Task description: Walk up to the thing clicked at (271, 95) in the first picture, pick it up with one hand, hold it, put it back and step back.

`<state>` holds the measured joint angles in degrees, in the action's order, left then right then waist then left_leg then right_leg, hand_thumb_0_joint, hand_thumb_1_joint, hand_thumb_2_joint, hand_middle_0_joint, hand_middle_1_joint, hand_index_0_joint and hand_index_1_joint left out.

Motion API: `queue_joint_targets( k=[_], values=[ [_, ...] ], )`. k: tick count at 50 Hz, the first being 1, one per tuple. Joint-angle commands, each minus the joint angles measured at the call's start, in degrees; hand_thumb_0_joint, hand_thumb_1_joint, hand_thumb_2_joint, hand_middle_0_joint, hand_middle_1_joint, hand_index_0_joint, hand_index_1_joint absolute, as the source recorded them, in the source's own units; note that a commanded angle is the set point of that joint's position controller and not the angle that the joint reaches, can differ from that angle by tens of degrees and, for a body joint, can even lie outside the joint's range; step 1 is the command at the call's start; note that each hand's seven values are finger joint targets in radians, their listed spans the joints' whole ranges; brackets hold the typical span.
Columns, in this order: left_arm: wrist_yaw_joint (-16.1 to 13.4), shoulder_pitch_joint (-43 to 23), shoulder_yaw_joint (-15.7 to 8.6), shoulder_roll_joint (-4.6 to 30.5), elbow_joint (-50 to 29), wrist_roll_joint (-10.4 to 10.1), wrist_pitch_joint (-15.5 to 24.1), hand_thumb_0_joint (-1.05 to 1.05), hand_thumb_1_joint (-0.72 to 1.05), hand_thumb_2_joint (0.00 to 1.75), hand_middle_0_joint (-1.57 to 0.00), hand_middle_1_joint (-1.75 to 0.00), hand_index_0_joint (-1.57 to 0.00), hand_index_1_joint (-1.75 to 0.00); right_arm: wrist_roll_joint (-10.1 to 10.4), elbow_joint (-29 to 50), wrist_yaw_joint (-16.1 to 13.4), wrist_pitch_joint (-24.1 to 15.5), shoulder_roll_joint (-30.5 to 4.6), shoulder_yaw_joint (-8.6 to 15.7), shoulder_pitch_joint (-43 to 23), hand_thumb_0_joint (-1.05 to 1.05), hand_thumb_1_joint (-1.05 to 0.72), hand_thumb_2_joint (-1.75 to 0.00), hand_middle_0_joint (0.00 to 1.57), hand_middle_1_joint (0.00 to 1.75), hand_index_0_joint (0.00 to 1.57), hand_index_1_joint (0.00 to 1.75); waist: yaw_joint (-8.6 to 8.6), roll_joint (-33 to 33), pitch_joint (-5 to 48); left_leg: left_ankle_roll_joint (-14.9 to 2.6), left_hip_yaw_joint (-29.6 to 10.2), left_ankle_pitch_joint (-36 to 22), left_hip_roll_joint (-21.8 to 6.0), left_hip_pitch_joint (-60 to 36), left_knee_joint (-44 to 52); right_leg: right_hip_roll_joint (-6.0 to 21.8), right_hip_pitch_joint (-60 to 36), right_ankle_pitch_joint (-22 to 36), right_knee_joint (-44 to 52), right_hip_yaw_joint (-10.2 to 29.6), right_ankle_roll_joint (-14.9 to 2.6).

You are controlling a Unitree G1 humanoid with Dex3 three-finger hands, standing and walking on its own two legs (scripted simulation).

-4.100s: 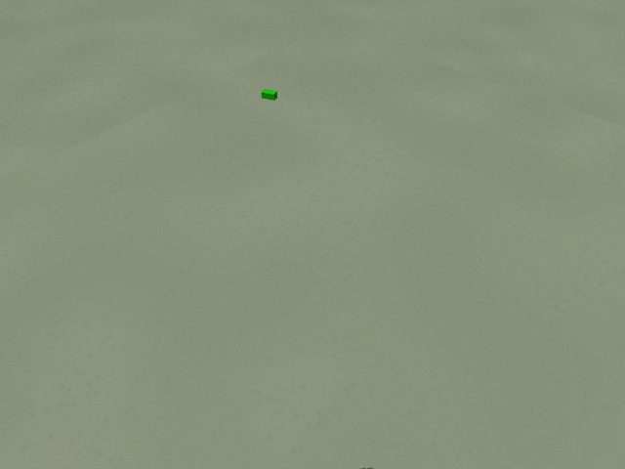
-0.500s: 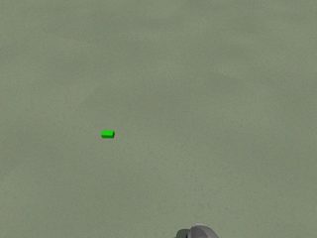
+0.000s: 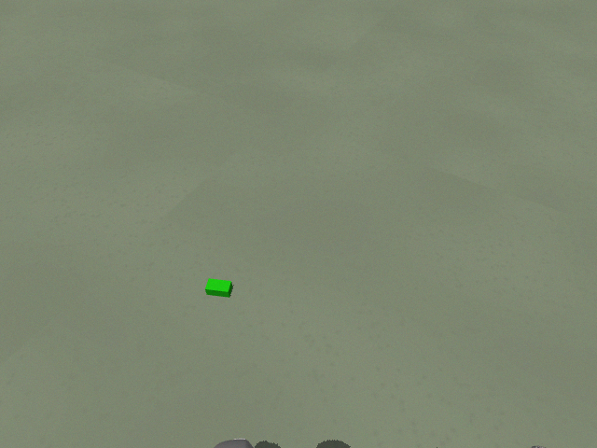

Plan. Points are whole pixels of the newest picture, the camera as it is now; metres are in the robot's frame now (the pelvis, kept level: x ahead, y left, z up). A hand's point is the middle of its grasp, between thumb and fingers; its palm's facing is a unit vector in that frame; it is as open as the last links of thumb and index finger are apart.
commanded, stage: walk up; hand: left
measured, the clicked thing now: (219, 287) +0.78 +0.32 -0.73
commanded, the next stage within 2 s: none
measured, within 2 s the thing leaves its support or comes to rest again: neither
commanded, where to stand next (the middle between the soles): +0.41 +0.11 m, yaw -3 degrees
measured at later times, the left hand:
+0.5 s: hand (95, 376) +0.24 +0.33 -0.10, palm faces -0.03 -0.89 -0.46, open 7.4 cm
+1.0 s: hand (89, 291) +0.40 +0.41 -0.13, palm faces -0.13 -0.92 -0.37, open 7.4 cm
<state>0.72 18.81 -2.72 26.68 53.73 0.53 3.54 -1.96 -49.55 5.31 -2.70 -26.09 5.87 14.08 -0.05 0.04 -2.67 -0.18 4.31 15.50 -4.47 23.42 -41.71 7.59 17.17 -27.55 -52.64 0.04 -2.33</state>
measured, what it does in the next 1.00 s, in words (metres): walks ahead: right foot, then left foot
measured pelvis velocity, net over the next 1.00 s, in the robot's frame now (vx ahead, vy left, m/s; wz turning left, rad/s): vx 0.31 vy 0.14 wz -0.05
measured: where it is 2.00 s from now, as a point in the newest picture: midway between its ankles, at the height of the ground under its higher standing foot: (259, 393)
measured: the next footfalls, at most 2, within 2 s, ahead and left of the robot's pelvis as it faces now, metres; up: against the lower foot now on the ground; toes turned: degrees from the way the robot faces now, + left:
right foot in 0.32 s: +0.25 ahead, -0.09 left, +0.00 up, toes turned -7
left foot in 0.68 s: +0.35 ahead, +0.25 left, +0.00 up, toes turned +4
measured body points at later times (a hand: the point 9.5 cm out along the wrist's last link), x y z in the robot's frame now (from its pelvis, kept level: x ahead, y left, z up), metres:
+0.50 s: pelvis +0.16 +0.05 +0.01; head +0.17 +0.01 +0.46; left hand +0.24 +0.37 -0.07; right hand +0.22 -0.27 -0.12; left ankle +0.19 +0.18 -0.66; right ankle +0.21 -0.08 -0.71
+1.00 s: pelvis +0.31 +0.14 +0.02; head +0.34 +0.15 +0.47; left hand +0.41 +0.46 -0.10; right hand +0.31 -0.19 -0.09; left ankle +0.31 +0.24 -0.71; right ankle +0.40 +0.00 -0.68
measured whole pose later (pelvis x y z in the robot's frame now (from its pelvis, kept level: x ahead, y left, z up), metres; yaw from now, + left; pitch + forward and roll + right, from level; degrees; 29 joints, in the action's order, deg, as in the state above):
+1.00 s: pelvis +0.31 +0.14 +0.02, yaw -3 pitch -2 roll +0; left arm 2.5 14.5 -2.5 24.4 52.5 0.6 1.9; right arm -0.9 -50.3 1.5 -4.0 -24.1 2.0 21.0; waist -2.2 1.4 -5.7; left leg -1.6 7.1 18.9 -2.0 11.9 -33.4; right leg 4.5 29.1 -15.9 -47.5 -2.0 -1.3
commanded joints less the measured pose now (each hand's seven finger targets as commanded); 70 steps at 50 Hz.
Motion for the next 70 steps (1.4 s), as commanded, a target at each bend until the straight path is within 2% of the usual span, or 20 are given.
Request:
queue_joint_targets(
  k=[1,8,14,15,17,18,23,30,33,34,35,36,41,51,53,56,57,65,68,70],
  values=[
    [-1.3,-2.2,-2.0,11.5,-4.2,-1.3,2.2,0.00,0.90,0.90,-0.20,-0.30,-0.20,-0.30,1.3,3.3,-2.4,-0.9,-15.3,3.7,4.7,0.00,-0.90,-0.90,0.20,0.30,0.20,0.30,-2.53,-7.4,-1.4,-12.89,-26.9,12.2,-14.8,-16.6,25.9,-2.7,25.5,2.8,-16.0,3.7,-0.96],
    [0.3,-2.8,-2.6,9.4,-4.2,-0.6,1.7,0.00,0.90,0.90,-0.20,-0.30,-0.20,-0.30,0.7,5.0,-2.5,-1.4,-13.7,2.3,4.6,0.00,-0.90,-0.90,0.20,0.30,0.20,0.30,-2.04,-9.7,-1.5,-14.78,-13.8,-3.8,-12.5,-12.1,24.7,-1.5,14.4,7.8,4.5,-2.8,1.32],
    [0.0,2.2,-3.6,8.5,-3.5,-0.4,2.7,0.00,0.90,0.90,-0.20,-0.30,-0.20,-0.30,1.2,7.8,-2.2,-0.5,-11.6,1.4,1.3,0.00,-0.90,-0.90,0.20,0.30,0.20,0.30,2.78,-3.0,2.1,-10.00,-5.8,-7.6,-7.8,-3.6,11.6,-6.7,-8.4,18.1,20.7,-6.0,-0.10],
    [-0.7,6.6,-4.7,10.9,-2.6,-0.1,2.9,0.00,0.90,0.90,-0.20,-0.30,-0.20,-0.30,1.4,8.2,-2.2,-0.6,-9.3,0.4,2.3,0.00,-0.90,-0.90,0.20,0.30,0.20,0.30,5.28,2.2,5.1,-7.58,-2.6,-10.2,-4.3,0.8,2.1,-6.6,-17.6,16.2,23.1,-3.2,-1.33],
    [-1.7,9.1,-6.4,18.6,-4.9,0.2,3.4,0.00,0.90,0.90,-0.20,-0.30,-0.20,-0.30,1.4,8.9,-2.4,-0.1,-7.3,-0.5,5.8,0.00,-0.90,-0.90,0.20,0.30,0.20,0.30,5.34,12.7,7.1,-2.10,-3.2,15.0,5.8,17.6,-22.2,18.0,-25.1,-0.7,37.7,37.3,-11.56],
    [-1.8,5.2,-5.9,18.1,-5.5,-0.8,3.0,0.00,0.90,0.90,-0.20,-0.30,-0.20,-0.30,0.9,7.7,-2.9,0.8,-12.1,1.1,4.0,0.00,-0.90,-0.90,0.20,0.30,0.20,0.30,4.14,4.5,4.6,-1.90,-8.5,15.7,1.4,17.0,-26.1,19.9,-17.8,-6.2,37.8,37.8,-15.28],
    [-1.4,-1.8,-4.6,13.9,-7.4,-0.3,3.0,0.00,0.90,0.90,-0.20,-0.30,-0.20,-0.30,0.7,3.0,-1.7,1.6,-11.3,1.7,8.0,0.00,-0.90,-0.90,0.20,0.30,0.20,0.30,-0.28,8.1,-2.2,0.01,-7.5,4.5,-2.1,10.0,-17.8,8.5,-1.9,-1.8,37.6,12.9,-10.19],
    [-0.5,-2.5,-5.3,15.8,-8.3,0.4,3.0,0.00,0.90,0.90,-0.20,-0.30,-0.20,-0.30,0.7,4.0,0.0,0.8,-9.4,2.4,1.8,0.00,-0.90,-0.90,0.20,0.30,0.20,0.30,0.74,10.1,-0.7,0.29,-1.5,0.8,-1.2,-2.6,0.4,6.9,5.8,-3.5,34.0,5.9,-8.84],
    [-0.3,-5.0,-4.2,13.3,-8.4,0.7,1.8,0.00,0.90,0.90,-0.20,-0.30,-0.20,-0.30,0.4,0.5,-0.9,0.0,-10.1,3.5,10.5,0.00,-0.90,-0.90,0.20,0.30,0.20,0.30,-4.90,2.8,1.8,0.23,3.0,2.2,3.2,-17.4,7.5,3.2,12.8,-6.6,19.9,1.2,-6.37],
    [-0.2,-2.6,-2.8,9.5,-8.4,1.0,1.3,0.00,0.90,0.90,-0.20,-0.30,-0.20,-0.30,0.2,-0.8,-1.7,-0.4,-13.1,4.3,14.8,0.00,-0.90,-0.90,0.20,0.30,0.20,0.30,-6.46,-7.6,3.2,-1.13,-2.9,11.8,1.6,-23.2,12.0,-0.1,18.1,-6.8,6.3,-1.9,-4.37],
    [-0.2,-2.5,-1.5,5.1,-9.4,-0.4,1.2,0.00,0.90,0.90,-0.20,-0.30,-0.20,-0.30,-0.3,0.7,-2.2,-1.0,-18.6,5.2,15.9,0.00,-0.90,-0.90,0.20,0.30,0.20,0.30,-7.23,-21.9,1.4,-7.19,-34.5,33.6,-13.9,-23.0,27.7,-9.3,30.0,-5.3,-12.7,-4.8,-0.55],
    [-1.3,-3.9,-2.5,10.5,-8.4,-0.2,1.1,0.00,0.90,0.90,-0.20,-0.30,-0.20,-0.30,1.3,2.3,-2.3,-1.0,-22.1,5.6,12.3,0.00,-0.90,-0.90,0.20,0.30,0.20,0.30,-6.49,-16.6,-1.1,-15.48,-45.8,37.2,-21.5,-17.9,32.1,-5.6,31.2,-4.6,-16.6,2.4,-1.22],
    [0.3,1.9,-3.1,11.3,-2.8,-0.4,1.2,0.00,0.90,0.90,-0.20,-0.30,-0.20,-0.30,1.7,3.2,-3.8,-2.5,-14.4,2.1,5.2,0.00,-0.90,-0.90,0.20,0.30,0.20,0.30,-0.45,-8.6,-1.9,-12.02,-19.9,5.5,-13.4,-12.7,24.6,-0.8,20.6,7.6,-8.7,2.8,0.64],
    [0.1,-4.8,-2.2,4.9,-4.4,-0.1,-0.8,0.00,0.90,0.90,-0.20,-0.30,-0.20,-0.30,2.3,3.2,-5.8,-1.8,-12.0,-0.4,4.4,0.00,-0.90,-0.90,0.20,0.30,0.20,0.30,0.03,-6.9,2.8,-9.21,-4.9,-38.9,-9.7,-12.0,10.0,-5.7,3.0,16.6,13.7,-4.1,-0.21],
    [-0.4,-4.1,-2.8,6.6,-3.4,0.0,-0.5,0.00,0.90,0.90,-0.20,-0.30,-0.20,-0.30,3.0,2.9,-6.1,-1.3,-10.0,-1.4,4.3,0.00,-0.90,-0.90,0.20,0.30,0.20,0.30,1.56,-3.0,5.3,-5.48,-3.5,-31.4,-6.4,-8.2,3.3,-6.3,-6.8,24.1,21.2,-2.6,-2.11],
    [-0.2,0.3,-5.0,15.5,-4.4,-0.3,0.1,0.00,0.90,0.90,-0.20,-0.30,-0.20,-0.30,2.6,3.6,-6.3,-1.0,-9.8,-1.4,4.6,0.00,-0.90,-0.90,0.20,0.30,0.20,0.30,4.42,13.0,9.5,-2.49,-1.3,21.5,4.5,9.8,-21.0,16.0,-18.5,17.5,31.1,31.0,-17.31],
    [-0.3,-0.9,-4.7,14.8,-4.9,-0.5,-0.3,0.00,0.90,0.90,-0.20,-0.30,-0.20,-0.30,1.9,2.6,-6.7,-0.6,-10.9,-1.0,3.5,0.00,-0.90,-0.90,0.20,0.30,0.20,0.30,3.92,9.0,5.2,-1.88,-4.8,23.7,1.9,9.6,-21.4,15.8,-12.0,14.1,31.3,29.9,-17.38],
    [-0.1,-13.5,-1.9,8.2,-6.6,0.0,-2.8,0.00,0.90,0.90,-0.20,-0.30,-0.20,-0.30,1.3,-5.6,-6.5,-1.7,-7.7,-1.2,9.5,0.00,-0.90,-0.90,0.20,0.30,0.20,0.30,-2.80,7.5,3.3,-0.53,0.6,-2.3,4.5,-13.9,8.7,2.8,10.9,7.9,20.9,6.3,-6.81],
    [-0.6,-11.3,-1.6,7.3,-4.0,-0.8,-4.3,0.00,0.90,0.90,-0.20,-0.30,-0.20,-0.30,1.0,-2.5,-6.9,-2.4,-16.7,0.0,-0.9,0.00,-0.90,-0.90,0.20,0.30,0.20,0.30,-0.73,-8.3,-1.5,-11.34,-33.2,16.4,-18.7,-2.5,27.8,-4.9,11.3,-2.8,3.5,2.8,0.55],
    [-0.4,-10.6,-1.7,7.2,-2.1,-0.6,-3.9,0.00,0.90,0.90,-0.20,-0.30,-0.20,-0.30,0.8,-2.4,-7.0,-2.6,-13.1,-1.2,-5.7,0.00,-0.90,-0.90,0.20,0.30,0.20,0.30,1.70,-4.5,-2.3,-10.80,-24.1,3.6,-14.1,-3.7,22.5,-3.4,8.4,0.0,5.2,3.8,0.21]
  ],
)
